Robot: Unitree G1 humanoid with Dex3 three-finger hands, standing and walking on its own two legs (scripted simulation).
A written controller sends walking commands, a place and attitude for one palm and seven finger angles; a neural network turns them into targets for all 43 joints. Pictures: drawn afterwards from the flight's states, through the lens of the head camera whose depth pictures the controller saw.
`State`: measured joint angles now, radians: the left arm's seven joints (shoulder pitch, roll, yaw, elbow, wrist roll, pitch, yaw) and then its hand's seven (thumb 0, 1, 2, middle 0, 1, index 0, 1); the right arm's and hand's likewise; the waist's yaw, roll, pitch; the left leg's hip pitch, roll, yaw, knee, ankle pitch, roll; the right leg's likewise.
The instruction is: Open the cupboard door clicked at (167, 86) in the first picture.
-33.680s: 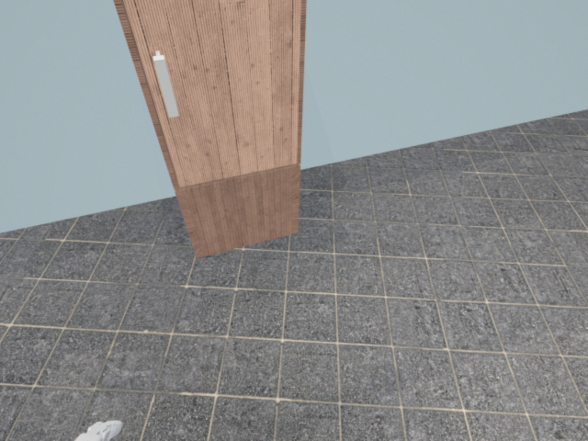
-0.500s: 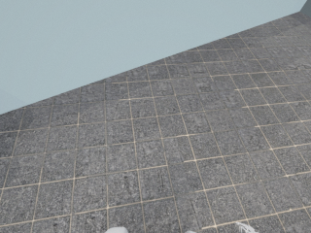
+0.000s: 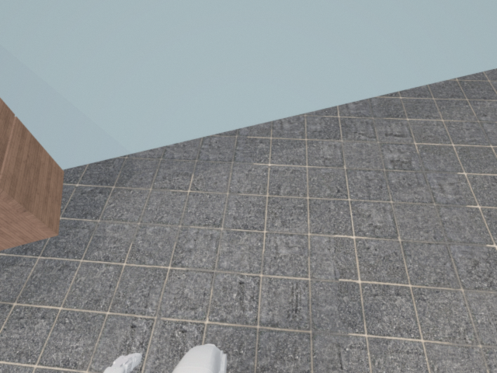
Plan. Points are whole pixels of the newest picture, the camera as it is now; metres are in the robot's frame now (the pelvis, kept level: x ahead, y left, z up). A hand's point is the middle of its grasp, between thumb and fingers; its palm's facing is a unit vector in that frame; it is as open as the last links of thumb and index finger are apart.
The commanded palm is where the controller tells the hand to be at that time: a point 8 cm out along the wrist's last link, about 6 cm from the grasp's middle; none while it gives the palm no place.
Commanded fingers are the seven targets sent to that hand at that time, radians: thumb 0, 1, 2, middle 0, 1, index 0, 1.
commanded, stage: turn to face it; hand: left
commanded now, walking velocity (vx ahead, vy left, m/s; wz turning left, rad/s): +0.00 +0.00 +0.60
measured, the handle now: out of the picture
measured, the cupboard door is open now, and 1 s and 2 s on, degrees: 38 38 38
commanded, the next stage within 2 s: take the last steps up to it in 1.50 s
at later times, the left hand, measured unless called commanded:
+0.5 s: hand out of the picture +0.04 +0.25 -0.16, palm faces +0.31 -0.92 -0.25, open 7.4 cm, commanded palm none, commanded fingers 0.00 0.90 0.90 -0.20 -0.30 -0.20 -0.30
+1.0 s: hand out of the picture -0.06 +0.18 -0.19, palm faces +0.60 -0.78 -0.20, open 7.3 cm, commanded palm none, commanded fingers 0.00 0.90 0.90 -0.20 -0.30 -0.20 -0.30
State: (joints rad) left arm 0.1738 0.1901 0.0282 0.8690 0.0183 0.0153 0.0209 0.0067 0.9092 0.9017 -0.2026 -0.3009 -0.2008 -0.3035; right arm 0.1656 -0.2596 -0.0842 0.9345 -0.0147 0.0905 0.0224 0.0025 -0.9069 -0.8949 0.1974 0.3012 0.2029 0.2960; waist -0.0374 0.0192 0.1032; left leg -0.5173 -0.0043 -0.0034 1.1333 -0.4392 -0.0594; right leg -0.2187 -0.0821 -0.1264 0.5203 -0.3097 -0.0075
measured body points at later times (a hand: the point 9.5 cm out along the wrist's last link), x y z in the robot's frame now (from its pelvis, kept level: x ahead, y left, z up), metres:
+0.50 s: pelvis +0.01 +0.01 +0.00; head +0.05 +0.04 +0.45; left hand +0.02 +0.30 -0.14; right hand +0.16 -0.21 -0.13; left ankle +0.00 +0.12 -0.74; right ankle +0.05 -0.15 -0.68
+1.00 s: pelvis +0.01 -0.01 -0.02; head +0.04 +0.04 +0.43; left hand -0.09 +0.22 -0.17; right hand +0.25 -0.17 -0.14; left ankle -0.03 +0.08 -0.74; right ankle +0.06 -0.14 -0.74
